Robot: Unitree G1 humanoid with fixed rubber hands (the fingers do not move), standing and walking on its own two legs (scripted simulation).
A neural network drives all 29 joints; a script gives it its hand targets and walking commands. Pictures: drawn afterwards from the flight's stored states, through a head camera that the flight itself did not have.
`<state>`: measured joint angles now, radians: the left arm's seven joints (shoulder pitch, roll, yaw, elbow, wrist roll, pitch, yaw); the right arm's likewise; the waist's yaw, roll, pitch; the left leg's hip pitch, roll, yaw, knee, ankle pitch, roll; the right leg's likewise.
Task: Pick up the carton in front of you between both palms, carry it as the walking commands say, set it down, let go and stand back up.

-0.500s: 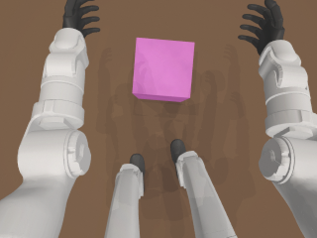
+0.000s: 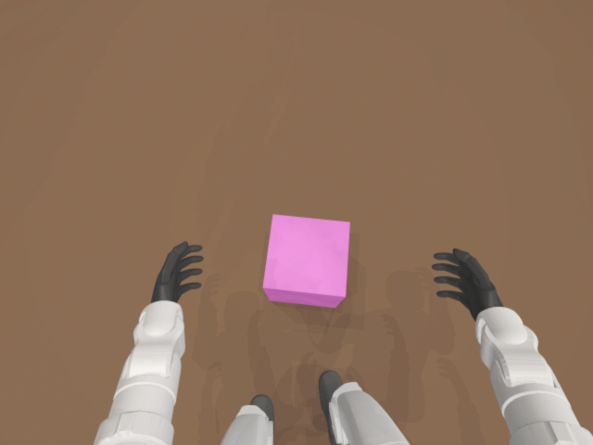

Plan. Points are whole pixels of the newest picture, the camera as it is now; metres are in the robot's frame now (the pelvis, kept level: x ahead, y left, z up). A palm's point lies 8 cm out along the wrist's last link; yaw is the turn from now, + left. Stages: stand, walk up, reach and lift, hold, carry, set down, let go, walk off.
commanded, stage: let go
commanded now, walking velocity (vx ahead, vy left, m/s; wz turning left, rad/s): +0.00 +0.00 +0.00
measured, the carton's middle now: (306, 264) +0.47 -0.05 -0.62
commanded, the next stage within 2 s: stand in 0.84 s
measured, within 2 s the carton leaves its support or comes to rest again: neither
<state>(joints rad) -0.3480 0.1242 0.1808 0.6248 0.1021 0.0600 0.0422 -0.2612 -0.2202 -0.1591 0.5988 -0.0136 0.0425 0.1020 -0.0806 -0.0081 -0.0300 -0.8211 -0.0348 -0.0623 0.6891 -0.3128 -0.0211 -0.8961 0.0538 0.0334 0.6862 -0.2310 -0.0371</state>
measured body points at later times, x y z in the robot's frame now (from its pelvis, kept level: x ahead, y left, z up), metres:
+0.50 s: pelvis +0.03 +0.05 +0.03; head +0.05 +0.04 +0.48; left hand +0.21 +0.28 -0.04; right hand +0.20 -0.19 -0.04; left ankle -0.01 +0.13 -0.71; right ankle +0.03 -0.09 -0.71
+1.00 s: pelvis +0.04 +0.02 +0.03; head +0.04 +0.01 +0.48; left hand +0.19 +0.28 -0.05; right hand +0.20 -0.25 -0.05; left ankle -0.01 +0.13 -0.71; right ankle +0.03 -0.09 -0.71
